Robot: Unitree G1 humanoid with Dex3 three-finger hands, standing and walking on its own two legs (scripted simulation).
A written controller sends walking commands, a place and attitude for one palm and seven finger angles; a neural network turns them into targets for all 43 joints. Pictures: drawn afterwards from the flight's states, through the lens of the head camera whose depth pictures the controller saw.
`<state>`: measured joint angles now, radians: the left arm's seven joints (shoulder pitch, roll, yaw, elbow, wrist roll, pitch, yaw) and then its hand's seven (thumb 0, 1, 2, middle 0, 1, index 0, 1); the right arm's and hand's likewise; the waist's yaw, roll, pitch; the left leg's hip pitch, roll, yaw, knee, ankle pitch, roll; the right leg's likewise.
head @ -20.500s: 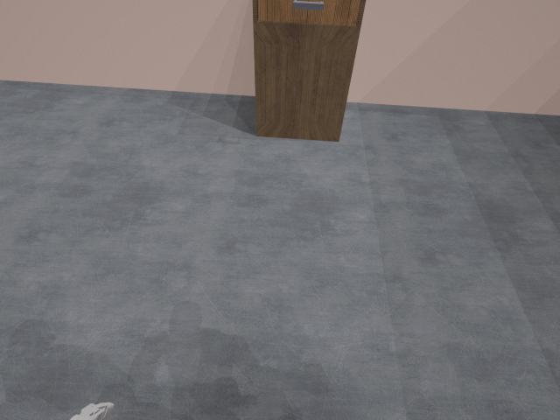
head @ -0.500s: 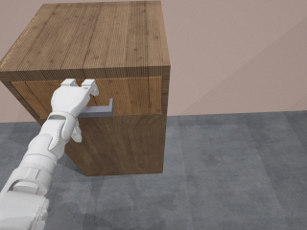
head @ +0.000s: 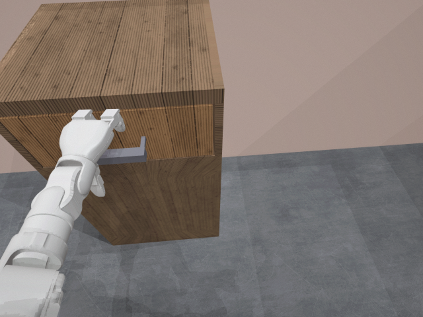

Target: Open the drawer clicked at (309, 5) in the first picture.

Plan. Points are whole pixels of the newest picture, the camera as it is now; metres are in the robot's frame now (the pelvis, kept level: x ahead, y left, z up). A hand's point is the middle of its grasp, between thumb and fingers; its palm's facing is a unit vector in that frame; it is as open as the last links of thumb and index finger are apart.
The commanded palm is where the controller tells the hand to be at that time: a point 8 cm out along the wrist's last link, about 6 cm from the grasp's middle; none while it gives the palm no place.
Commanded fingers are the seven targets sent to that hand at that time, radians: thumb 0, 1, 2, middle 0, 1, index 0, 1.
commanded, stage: move the hooked fingers above the handle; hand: left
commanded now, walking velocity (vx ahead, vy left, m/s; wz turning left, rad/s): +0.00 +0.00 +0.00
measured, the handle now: (117, 149) +0.47 +0.25 +0.00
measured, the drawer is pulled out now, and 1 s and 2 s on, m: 0.00 0.00 0.00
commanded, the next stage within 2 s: lower the fingers behind the handle in 1.46 s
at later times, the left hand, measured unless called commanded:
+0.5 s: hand (99, 146) +0.43 +0.25 +0.06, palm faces +0.08 -0.03 -1.00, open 13.8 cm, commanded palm +0.40 +0.27 +0.12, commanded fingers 0.00 -0.50 0.30 -0.30 -1.20 -0.30 -1.20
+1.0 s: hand (98, 155) +0.41 +0.25 +0.05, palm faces +0.04 -0.02 -1.00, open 13.8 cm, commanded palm +0.40 +0.26 +0.12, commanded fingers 0.00 -0.50 0.30 -0.30 -1.20 -0.30 -1.20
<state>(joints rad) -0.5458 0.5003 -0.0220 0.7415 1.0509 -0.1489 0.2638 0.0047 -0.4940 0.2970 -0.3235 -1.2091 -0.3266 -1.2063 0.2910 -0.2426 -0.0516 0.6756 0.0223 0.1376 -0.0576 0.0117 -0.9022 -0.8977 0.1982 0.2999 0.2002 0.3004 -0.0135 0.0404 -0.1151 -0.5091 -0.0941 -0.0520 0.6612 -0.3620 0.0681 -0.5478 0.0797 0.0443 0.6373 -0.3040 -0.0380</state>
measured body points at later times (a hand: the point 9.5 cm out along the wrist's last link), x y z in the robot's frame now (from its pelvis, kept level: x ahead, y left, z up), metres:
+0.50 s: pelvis +0.00 +0.00 +0.00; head +0.07 -0.01 +0.44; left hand +0.42 +0.25 +0.12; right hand +0.10 -0.27 -0.13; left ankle -0.03 +0.08 -0.72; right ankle +0.00 -0.10 -0.72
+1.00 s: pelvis -0.01 +0.00 +0.00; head +0.05 -0.01 +0.44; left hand +0.40 +0.25 +0.11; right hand +0.08 -0.28 -0.13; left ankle -0.03 +0.08 -0.72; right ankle +0.00 -0.10 -0.72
